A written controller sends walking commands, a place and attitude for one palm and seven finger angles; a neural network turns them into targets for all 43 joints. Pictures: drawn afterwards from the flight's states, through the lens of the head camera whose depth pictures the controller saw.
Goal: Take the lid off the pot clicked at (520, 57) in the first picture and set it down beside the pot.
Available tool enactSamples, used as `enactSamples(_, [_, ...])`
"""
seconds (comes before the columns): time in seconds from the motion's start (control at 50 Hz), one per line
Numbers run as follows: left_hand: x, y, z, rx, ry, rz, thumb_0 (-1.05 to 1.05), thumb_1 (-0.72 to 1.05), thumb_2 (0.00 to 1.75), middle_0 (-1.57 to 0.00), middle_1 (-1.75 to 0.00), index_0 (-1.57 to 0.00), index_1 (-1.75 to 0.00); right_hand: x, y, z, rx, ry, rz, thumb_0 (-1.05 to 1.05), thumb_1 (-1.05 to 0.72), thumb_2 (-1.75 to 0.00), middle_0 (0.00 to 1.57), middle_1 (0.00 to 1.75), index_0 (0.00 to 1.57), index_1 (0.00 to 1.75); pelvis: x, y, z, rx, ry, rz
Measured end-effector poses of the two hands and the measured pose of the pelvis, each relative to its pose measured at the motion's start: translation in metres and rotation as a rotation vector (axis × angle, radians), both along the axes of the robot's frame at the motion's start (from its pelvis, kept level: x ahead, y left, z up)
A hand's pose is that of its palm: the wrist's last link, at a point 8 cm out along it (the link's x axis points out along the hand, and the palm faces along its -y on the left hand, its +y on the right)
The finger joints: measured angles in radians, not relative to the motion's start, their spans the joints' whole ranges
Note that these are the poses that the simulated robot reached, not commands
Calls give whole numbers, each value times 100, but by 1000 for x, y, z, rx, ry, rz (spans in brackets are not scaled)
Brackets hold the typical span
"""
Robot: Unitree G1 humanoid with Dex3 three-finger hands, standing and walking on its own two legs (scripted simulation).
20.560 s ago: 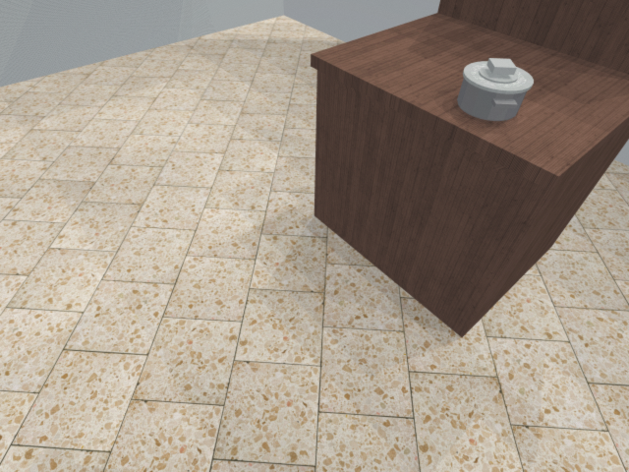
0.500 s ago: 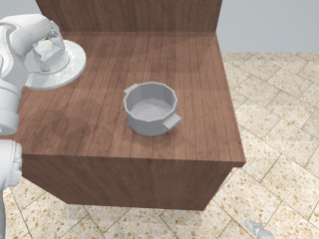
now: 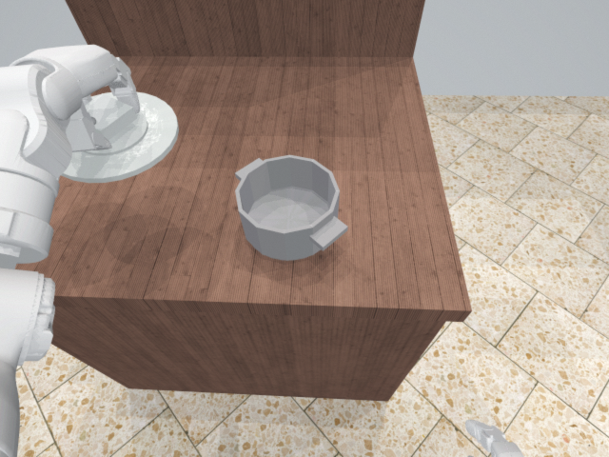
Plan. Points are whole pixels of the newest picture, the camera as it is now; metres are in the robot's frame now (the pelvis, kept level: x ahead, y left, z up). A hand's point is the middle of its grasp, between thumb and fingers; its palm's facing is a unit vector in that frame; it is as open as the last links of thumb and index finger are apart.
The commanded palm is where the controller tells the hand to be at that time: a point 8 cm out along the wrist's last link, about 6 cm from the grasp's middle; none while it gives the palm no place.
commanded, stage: lower the lid onto the table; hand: left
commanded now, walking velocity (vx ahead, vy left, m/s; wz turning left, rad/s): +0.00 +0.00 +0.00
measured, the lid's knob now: (104, 116) +0.49 +0.26 +0.18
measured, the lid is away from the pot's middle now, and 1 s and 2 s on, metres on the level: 0.23 0.22 0.23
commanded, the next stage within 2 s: none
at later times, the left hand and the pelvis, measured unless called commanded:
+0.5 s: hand (92, 143) +0.45 +0.26 +0.17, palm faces -0.32 -0.05 -0.95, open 9.1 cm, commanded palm +0.44 +0.26 +0.25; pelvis +0.00 +0.00 +0.00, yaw +0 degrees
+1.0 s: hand (114, 164) +0.45 +0.25 +0.14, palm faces -0.38 -0.03 -0.93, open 9.1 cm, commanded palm +0.46 +0.25 +0.21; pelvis +0.00 +0.01 +0.00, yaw +0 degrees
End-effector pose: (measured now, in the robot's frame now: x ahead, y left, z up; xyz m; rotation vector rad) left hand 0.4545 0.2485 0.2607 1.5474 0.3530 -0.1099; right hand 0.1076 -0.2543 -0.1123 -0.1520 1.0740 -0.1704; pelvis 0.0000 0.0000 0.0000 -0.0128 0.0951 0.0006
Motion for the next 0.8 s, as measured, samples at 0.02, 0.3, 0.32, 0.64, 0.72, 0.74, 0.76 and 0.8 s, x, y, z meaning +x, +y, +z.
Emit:
enactSamples(0.02, [1,-1,-1,-5,-1,-5,-3,1,104,-62,-78,-60,-78,-1,0,0,-3,0,-2,0,-91,-90,20,30,21,30,0,0,0,0,0,-1])
enactSamples(0.3, [3,9,-21,-14,34,6,-3,1,104,-62,-78,-60,-78,-11,-10,0,-22,31,-27,0,-91,-90,20,30,20,30,4,-1,0,-4,6,-6])
enactSamples(0.32, [3,10,-23,-21,41,7,-3,1,104,-62,-78,-60,-78,-11,-10,0,-24,34,-28,0,-91,-90,20,30,20,30,4,-1,0,-4,5,-6])
enactSamples(0.64, [-9,19,-43,-11,75,-12,-3,1,104,-61,-78,-60,-78,0,-3,2,-15,13,-11,0,-91,-90,20,30,20,30,3,2,-1,-7,1,0])
enactSamples(0.72, [-12,15,-48,-18,77,-43,-3,1,104,-62,-78,-60,-78,1,-1,2,-19,12,-1,0,-91,-90,20,30,21,30,1,3,-1,-7,0,4])
enactSamples(0.74, [-12,15,-49,-23,78,-48,-3,1,104,-62,-78,-60,-78,1,0,2,-20,12,0,0,-91,-90,20,30,21,30,1,3,-1,-7,-1,5])
enactSamples(0.76, [-12,14,-51,-27,80,-50,-3,1,104,-62,-78,-60,-78,1,1,2,-20,12,1,0,-91,-90,20,30,21,30,0,3,-1,-7,-1,7])
enactSamples(0.8, [-11,13,-54,-31,88,-50,-3,1,104,-62,-78,-60,-78,-1,2,2,-21,15,1,0,-91,-90,20,30,21,30,0,4,-1,-7,0,8])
